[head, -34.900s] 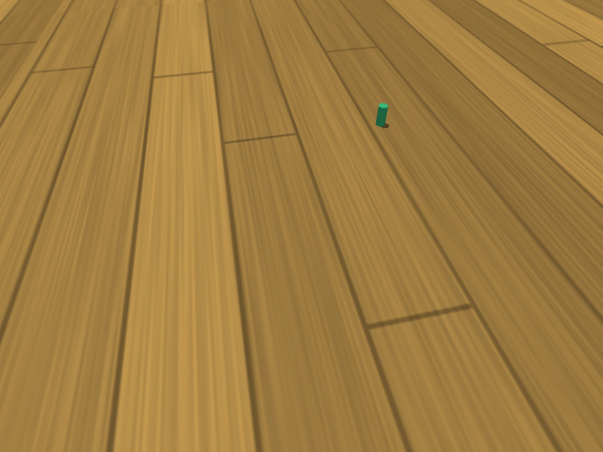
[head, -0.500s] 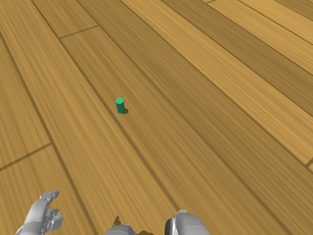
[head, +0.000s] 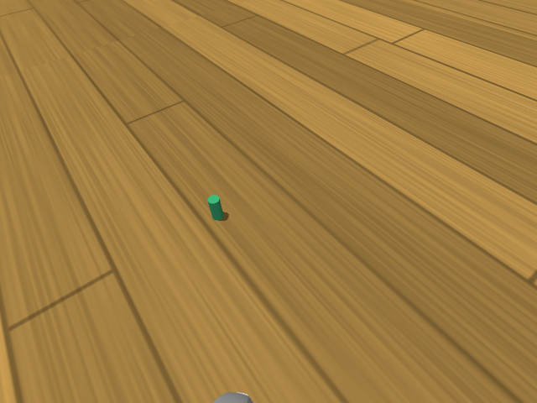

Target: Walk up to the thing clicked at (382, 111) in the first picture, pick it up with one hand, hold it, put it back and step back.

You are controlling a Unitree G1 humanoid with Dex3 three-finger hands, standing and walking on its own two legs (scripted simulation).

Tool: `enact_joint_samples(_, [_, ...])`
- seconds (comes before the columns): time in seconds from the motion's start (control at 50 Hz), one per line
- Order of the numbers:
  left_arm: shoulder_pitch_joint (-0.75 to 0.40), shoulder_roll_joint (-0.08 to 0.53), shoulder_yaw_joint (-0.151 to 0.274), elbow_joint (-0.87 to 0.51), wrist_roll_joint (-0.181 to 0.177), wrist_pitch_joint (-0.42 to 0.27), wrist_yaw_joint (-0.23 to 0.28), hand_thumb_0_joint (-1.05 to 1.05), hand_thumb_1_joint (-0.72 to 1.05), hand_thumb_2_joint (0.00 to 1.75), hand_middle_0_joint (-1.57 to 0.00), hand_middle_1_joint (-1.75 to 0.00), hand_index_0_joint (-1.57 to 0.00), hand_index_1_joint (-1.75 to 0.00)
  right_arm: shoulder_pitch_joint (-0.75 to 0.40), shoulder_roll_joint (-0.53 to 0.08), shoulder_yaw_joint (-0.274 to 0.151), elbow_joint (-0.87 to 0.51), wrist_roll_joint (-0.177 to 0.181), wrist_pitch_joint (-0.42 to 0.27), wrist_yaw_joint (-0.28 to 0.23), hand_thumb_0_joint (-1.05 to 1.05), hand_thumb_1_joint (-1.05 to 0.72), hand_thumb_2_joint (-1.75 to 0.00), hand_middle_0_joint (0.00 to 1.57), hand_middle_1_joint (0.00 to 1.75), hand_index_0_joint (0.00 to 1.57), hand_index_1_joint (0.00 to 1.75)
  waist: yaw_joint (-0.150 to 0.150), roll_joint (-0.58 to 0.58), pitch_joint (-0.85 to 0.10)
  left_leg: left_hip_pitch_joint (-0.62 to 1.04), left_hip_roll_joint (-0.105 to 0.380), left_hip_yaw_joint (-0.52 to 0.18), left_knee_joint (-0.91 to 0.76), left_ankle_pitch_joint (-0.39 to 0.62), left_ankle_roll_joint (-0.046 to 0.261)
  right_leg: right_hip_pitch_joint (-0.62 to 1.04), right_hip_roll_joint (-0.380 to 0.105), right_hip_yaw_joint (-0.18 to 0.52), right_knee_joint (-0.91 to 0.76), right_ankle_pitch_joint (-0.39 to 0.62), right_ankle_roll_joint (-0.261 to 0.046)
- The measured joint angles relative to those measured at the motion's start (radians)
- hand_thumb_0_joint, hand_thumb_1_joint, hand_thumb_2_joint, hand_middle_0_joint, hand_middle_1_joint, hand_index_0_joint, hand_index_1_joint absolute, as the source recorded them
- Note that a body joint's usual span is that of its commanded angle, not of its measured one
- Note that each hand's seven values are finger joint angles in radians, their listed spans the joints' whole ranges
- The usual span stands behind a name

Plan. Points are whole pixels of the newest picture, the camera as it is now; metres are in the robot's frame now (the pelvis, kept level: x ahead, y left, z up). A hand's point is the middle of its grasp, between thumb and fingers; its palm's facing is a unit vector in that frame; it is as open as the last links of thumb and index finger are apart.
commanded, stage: step back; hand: left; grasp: from the side
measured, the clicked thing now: (215, 207) +1.04 +0.37 -0.70
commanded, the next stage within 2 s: stand in 0.94 s
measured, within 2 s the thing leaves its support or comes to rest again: neither
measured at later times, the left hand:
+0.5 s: hand out of the picture +0.10 +0.27 -0.14, palm faces +0.09 -0.91 -0.40, open 7.4 cm
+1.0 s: hand out of the picture +0.12 +0.30 -0.14, palm faces +0.12 -0.93 -0.35, open 7.4 cm
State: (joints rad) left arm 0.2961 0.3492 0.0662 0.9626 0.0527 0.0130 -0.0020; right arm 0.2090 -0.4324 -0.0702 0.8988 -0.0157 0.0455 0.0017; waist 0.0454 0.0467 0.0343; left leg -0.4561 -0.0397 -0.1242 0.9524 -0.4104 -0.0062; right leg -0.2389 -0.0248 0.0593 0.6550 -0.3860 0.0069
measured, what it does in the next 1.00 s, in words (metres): steps on the spot: left foot, then right foot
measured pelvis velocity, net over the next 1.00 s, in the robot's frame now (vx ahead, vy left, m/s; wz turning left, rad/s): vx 0.05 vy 0.03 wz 0.10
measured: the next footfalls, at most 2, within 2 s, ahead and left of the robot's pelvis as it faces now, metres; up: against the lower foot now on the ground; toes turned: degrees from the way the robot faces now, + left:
left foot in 0.14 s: +0.05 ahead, +0.15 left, +0.00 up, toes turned +7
right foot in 0.44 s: +0.13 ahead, -0.11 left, +0.00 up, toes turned +2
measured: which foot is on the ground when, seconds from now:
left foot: up 0.00-0.12, down 0.14-1.00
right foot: down 0.00-0.18, up 0.20-0.42, down 0.44-1.00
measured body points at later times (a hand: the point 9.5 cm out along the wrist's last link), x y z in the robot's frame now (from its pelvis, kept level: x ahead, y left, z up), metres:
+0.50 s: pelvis +0.02 +0.00 +0.00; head +0.04 -0.01 +0.45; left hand +0.10 +0.32 -0.11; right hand +0.09 -0.32 -0.13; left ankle -0.01 +0.13 -0.72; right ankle +0.09 -0.11 -0.73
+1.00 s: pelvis +0.05 +0.03 +0.01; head +0.07 +0.04 +0.46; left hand +0.12 +0.34 -0.12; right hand +0.16 -0.27 -0.12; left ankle +0.01 +0.15 -0.72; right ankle +0.09 -0.11 -0.72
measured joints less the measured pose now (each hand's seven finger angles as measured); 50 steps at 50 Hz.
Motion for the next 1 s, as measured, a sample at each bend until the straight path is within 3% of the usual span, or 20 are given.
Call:
enact_joint_samples(0.06, [-0.01, 0.007, 0.005, -0.01, 0.003, -0.021, -0.001, 0.01, 0.9, 0.9, -0.21, -0.3, -0.2, -0.3, 0.036, -0.002, 0.001, 0.037, -0.006, -0.003, 0.01, 0.01, -0.91, -0.9, 0.2, 0.3, 0.2, 0.3, -0.003, 0.014, -0.004, 0.056, 0.006, 0.015, -0.06, -0.018, -0.012, -0.018, -0.008, -0.023, -0.007, 0.007, 0.004])
enact_joint_samples(0.12, [-0.036, 0.027, 0.013, -0.024, -0.001, -0.031, -0.003, 0.01, 0.9, 0.9, -0.21, -0.3, -0.2, -0.3, 0.064, 0.013, 0.005, 0.069, -0.013, -0.014, 0.022, 0.01, -0.91, -0.9, 0.2, 0.3, 0.2, 0.3, -0.011, 0.006, 0.008, 0.136, 0.021, 0.061, -0.229, -0.06, -0.013, -0.029, -0.028, -0.058, 0.001, 0.003, 0.013])
enact_joint_samples(0.16, [-0.053, 0.051, 0.017, -0.029, -0.008, -0.027, 0.0, 0.01, 0.9, 0.9, -0.21, -0.3, -0.2, -0.3, 0.059, 0.044, 0.005, 0.09, -0.019, -0.027, 0.024, 0.01, -0.91, -0.9, 0.2, 0.3, 0.2, 0.3, -0.005, -0.047, 0.038, 0.188, -0.009, 0.094, -0.336, 0.075, 0.003, -0.033, -0.067, -0.042, 0.033, -0.011, 0.019])
enact_joint_samples(0.18, [-0.053, 0.06, 0.018, -0.028, -0.012, -0.023, 0.004, 0.0, 0.9, 0.9, -0.21, -0.3, -0.2, -0.3, 0.053, 0.061, 0.004, 0.092, -0.023, -0.037, 0.025, 0.01, -0.91, -0.9, 0.2, 0.3, 0.2, 0.3, 0.002, -0.078, 0.052, 0.211, -0.026, 0.116, -0.361, 0.096, 0.012, -0.045, -0.083, -0.018, 0.068, -0.01, 0.001])
enact_joint_samples(0.24, [-0.059, 0.053, 0.007, 0.0, -0.021, -0.006, 0.009, 0.01, 0.91, 0.9, -0.21, -0.3, -0.2, -0.3, 0.069, 0.077, 0.002, 0.07, -0.023, -0.064, 0.03, 0.01, -0.9, -0.9, 0.21, 0.3, 0.2, 0.3, -0.029, -0.061, 0.039, 0.228, -0.007, 0.097, -0.376, 0.094, 0.031, -0.105, -0.035, -0.028, 0.219, -0.117, -0.027])
enact_joint_samples(0.28, [-0.07, 0.054, 0.001, 0.002, -0.026, -0.006, 0.005, 0.01, 0.91, 0.9, -0.21, -0.3, -0.2, -0.3, 0.08, 0.083, 0.002, 0.063, -0.022, -0.067, 0.028, 0.01, -0.9, -0.9, 0.21, 0.3, 0.2, 0.3, -0.04, -0.056, 0.034, 0.25, 0.006, 0.086, -0.408, 0.104, 0.033, -0.141, -0.017, -0.04, 0.267, -0.124, -0.037])
enact_joint_samples(0.4, [-0.118, 0.056, 0.004, -0.013, -0.033, -0.032, -0.006, 0.01, 0.91, 0.9, -0.21, -0.3, -0.2, -0.3, 0.068, 0.074, 0.009, 0.057, -0.013, -0.065, 0.017, 0.01, -0.9, -0.9, 0.21, 0.3, 0.2, 0.3, -0.056, -0.067, 0.052, 0.275, 0.017, 0.076, -0.414, 0.094, 0.01, -0.149, -0.019, -0.081, 0.076, 0.014, -0.029])
enact_joint_samples(0.46, [-0.142, 0.041, 0.005, -0.006, -0.031, -0.048, 0.003, 0.0, 0.91, 0.9, -0.21, -0.3, -0.2, -0.3, 0.049, 0.056, 0.015, 0.058, 0.001, -0.045, 0.007, 0.01, -0.9, -0.9, 0.21, 0.3, 0.2, 0.3, -0.05, -0.048, 0.058, 0.245, 0.035, 0.07, -0.31, 0.027, -0.007, -0.096, 0.009, -0.098, -0.06, 0.179, -0.029])
enact_joint_samples(0.52, [-0.165, 0.007, -0.005, 0.005, -0.017, -0.046, 0.006, 0.0, 0.91, 0.9, -0.21, -0.3, -0.2, -0.3, 0.03, 0.051, 0.017, 0.071, 0.007, -0.028, -0.011, 0.01, -0.9, -0.9, 0.21, 0.3, 0.2, 0.3, -0.051, -0.012, 0.047, 0.192, 0.032, 0.025, -0.184, -0.082, 0.01, -0.101, 0.019, -0.13, -0.025, 0.145, -0.035])
enact_joint_samples(0.58, [-0.184, -0.015, -0.015, 0.005, -0.012, -0.04, 0.001, 0.0, 0.91, 0.9, -0.21, -0.3, -0.2, -0.3, 0.02, 0.053, 0.022, 0.086, 0.004, -0.029, -0.008, 0.01, -0.91, -0.9, 0.2, 0.3, 0.2, 0.3, -0.036, -0.024, 0.037, 0.157, 0.018, 0.057, -0.114, -0.127, 0.012, -0.099, -0.008, -0.129, -0.022, 0.128, -0.04])
enact_joint_samples(0.68, [-0.202, -0.025, -0.022, 0.01, -0.013, -0.042, -0.004, 0.0, 0.9, 0.9, -0.21, -0.3, -0.2, -0.3, 0.002, 0.043, 0.024, 0.11, -0.004, -0.043, -0.004, 0.01, -0.91, -0.9, 0.2, 0.3, 0.2, 0.3, -0.024, -0.027, 0.036, 0.167, 0.046, 0.091, -0.227, -0.063, 0.013, -0.108, -0.033, -0.13, -0.019, 0.119, -0.019])
enact_joint_samples(0.74, [-0.213, -0.007, -0.02, 0.026, -0.024, -0.027, -0.003, 0.0, 0.9, 0.9, -0.21, -0.3, -0.2, -0.3, -0.013, 0.055, 0.019, 0.132, -0.015, -0.056, -0.01, 0.0, -0.91, -0.9, 0.2, 0.3, 0.2, 0.3, -0.027, -0.058, 0.052, 0.214, 0.032, 0.118, -0.354, 0.087, -0.007, -0.118, -0.06, -0.114, 0.022, 0.093, -0.002])
enact_joint_samples(0.86, [-0.206, 0.015, -0.019, 0.074, -0.039, -0.02, 0.001, 0.0, 0.91, 0.9, -0.21, -0.3, -0.2, -0.3, -0.043, 0.078, 0.034, 0.171, -0.013, -0.049, -0.005, 0.01, -0.91, -0.9, 0.21, 0.3, 0.2, 0.3, -0.029, -0.057, 0.043, 0.232, 0.057, 0.128, -0.358, 0.06, -0.007, -0.073, -0.032, -0.109, -0.055, 0.12, 0.011])
enact_joint_samples(1.0, [-0.222, 0.022, -0.033, 0.111, -0.053, -0.021, 0.004, 0.0, 0.91, 0.9, -0.21, -0.3, -0.2, -0.3, -0.087, 0.094, 0.049, 0.191, -0.001, -0.058, -0.003, 0.01, -0.9, -0.9, 0.21, 0.3, 0.2, 0.3, -0.028, -0.065, 0.04, 0.283, 0.052, 0.129, -0.421, 0.08, -0.003, -0.02, -0.035, -0.11, -0.121, 0.141, 0.017])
